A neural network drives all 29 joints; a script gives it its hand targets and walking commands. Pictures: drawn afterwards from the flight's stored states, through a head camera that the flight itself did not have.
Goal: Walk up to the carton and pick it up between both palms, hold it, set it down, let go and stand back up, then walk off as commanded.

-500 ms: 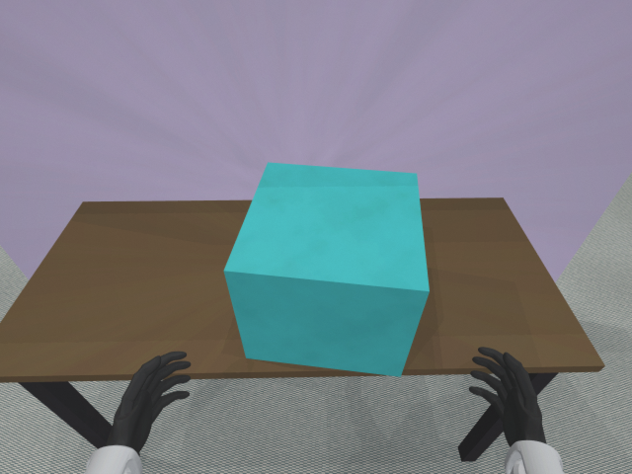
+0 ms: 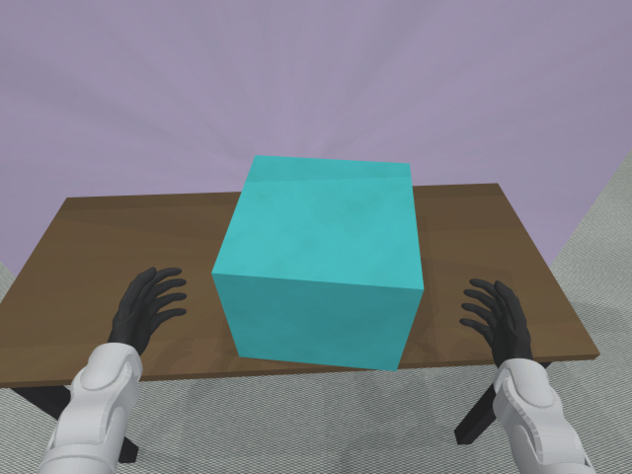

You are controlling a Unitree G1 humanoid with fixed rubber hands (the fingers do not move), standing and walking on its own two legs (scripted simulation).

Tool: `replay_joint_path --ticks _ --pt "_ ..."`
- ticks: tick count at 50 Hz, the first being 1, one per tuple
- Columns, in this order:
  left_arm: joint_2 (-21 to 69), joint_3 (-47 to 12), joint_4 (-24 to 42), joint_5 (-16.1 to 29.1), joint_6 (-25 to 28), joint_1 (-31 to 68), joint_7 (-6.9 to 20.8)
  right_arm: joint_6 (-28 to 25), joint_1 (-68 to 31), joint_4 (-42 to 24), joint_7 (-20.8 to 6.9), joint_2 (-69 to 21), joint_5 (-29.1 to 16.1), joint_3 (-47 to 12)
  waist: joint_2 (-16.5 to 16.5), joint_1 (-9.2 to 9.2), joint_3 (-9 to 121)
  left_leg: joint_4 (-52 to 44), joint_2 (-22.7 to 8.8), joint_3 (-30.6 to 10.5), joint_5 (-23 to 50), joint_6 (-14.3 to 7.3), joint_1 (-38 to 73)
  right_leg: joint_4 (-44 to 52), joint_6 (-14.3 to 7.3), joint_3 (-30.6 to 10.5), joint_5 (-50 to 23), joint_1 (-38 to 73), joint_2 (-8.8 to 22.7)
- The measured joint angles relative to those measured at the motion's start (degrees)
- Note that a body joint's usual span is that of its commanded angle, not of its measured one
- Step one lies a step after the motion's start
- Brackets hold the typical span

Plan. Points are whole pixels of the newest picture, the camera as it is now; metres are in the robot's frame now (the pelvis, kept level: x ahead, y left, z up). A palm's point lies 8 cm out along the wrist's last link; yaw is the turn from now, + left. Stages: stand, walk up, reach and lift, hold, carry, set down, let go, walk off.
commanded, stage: reach and lift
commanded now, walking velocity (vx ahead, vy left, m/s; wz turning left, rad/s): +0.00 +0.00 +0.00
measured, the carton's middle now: (324, 260) +0.47 +0.00 -0.03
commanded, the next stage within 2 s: none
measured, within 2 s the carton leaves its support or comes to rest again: neither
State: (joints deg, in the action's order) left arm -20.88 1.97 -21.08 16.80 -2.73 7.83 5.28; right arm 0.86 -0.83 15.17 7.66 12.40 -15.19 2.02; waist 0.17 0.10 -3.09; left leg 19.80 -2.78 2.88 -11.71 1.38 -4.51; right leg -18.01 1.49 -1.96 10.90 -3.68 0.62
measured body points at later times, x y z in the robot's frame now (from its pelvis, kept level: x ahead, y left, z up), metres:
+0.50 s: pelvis -0.01 +0.00 +0.00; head +0.01 +0.00 +0.45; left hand +0.39 +0.23 +0.10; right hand +0.35 -0.24 +0.08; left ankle -0.01 +0.13 -0.75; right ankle -0.01 -0.14 -0.75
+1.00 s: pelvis -0.01 -0.01 +0.00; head +0.02 +0.01 +0.44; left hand +0.45 +0.21 +0.14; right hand +0.42 -0.24 +0.12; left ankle -0.01 +0.13 -0.75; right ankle -0.01 -0.14 -0.75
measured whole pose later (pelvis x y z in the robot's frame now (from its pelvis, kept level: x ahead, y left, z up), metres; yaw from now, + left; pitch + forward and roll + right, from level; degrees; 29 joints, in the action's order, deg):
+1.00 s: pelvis -0.01 -0.01 +0.00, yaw +0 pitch +7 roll -1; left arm -25.7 -4.5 -65.4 18.1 -2.1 55.9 4.0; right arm 2.7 -48.4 56.9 6.7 19.2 -24.6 -6.3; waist -1.1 3.8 4.0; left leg 23.7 -3.8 1.2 -10.9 2.2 -19.7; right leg -20.8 0.6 -1.0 9.6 -18.2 -0.7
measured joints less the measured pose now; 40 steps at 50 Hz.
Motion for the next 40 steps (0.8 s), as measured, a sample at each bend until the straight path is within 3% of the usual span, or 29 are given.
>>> replay_joint_path --ticks 15,19,40 --pt "0.10 3.54 -4.38 -2.13 -7.60 13.17 -0.04 4.06 -12.62 5.79 -0.12 3.74 -3.27 -0.47 -0.66 0.93 0.43 -0.98 -0.16 0.20 1.07 0.07 -1.85 1.07 -0.09 -0.43 -1.30 -2.00 -0.26" --pt "-0.48 3.72 -8.40 -2.74 -8.57 17.12 0.23 4.95 -16.37 8.86 -0.15 4.42 -3.84 -1.07 -0.58 1.31 0.66 -1.11 -0.17 0.02 1.40 0.12 -2.48 1.05 -0.16 -0.30 -1.51 -2.65 -0.29" --pt "-3.71 -2.33 -32.32 -0.98 -3.45 38.36 -0.43 4.09 -37.57 30.24 -0.49 5.85 -5.79 -4.25 -0.82 3.14 4.08 1.43 -0.48 -0.93 1.55 0.43 -10.21 -1.41 -0.54 0.38 -1.53 -10.14 -0.69"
